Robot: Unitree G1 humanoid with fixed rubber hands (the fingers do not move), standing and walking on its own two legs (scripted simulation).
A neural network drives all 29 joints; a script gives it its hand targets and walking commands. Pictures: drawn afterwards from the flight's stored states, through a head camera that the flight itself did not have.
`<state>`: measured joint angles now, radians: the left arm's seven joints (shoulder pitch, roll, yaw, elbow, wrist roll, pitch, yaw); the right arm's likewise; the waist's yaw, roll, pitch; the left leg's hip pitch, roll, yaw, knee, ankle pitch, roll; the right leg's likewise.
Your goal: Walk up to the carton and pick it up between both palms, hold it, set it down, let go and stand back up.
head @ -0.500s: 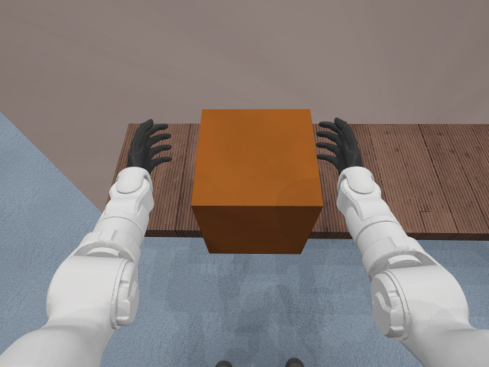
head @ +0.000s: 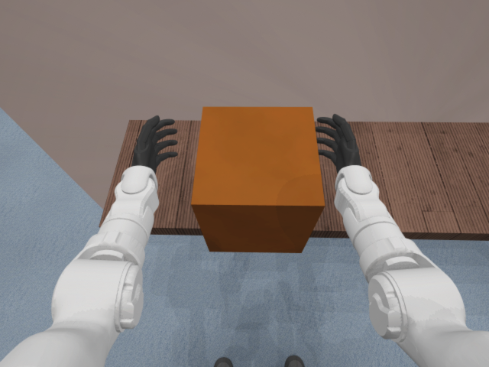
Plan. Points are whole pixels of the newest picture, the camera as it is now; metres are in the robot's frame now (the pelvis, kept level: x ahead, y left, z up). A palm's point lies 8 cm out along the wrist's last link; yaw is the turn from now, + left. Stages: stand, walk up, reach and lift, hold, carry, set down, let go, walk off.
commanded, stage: reach and lift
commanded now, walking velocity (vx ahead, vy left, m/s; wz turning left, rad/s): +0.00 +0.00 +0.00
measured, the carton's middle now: (256, 185) +0.41 -0.02 +0.00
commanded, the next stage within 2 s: none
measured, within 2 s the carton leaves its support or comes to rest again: leaves its support in 1.20 s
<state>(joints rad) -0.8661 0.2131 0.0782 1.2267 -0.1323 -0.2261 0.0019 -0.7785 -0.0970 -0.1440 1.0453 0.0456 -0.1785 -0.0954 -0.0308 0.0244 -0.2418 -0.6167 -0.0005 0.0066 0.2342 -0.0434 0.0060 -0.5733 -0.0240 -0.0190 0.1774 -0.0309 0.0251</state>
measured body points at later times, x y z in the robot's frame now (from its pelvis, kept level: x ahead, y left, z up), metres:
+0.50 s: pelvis +0.01 +0.00 +0.00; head +0.11 +0.00 +0.44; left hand +0.45 +0.12 +0.02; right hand +0.44 -0.15 +0.02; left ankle +0.01 +0.11 -0.74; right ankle +0.00 -0.14 -0.74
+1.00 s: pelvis +0.02 +0.00 +0.00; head +0.11 +0.00 +0.44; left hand +0.45 +0.12 +0.02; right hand +0.44 -0.15 +0.02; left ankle +0.01 +0.11 -0.74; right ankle +0.00 -0.14 -0.74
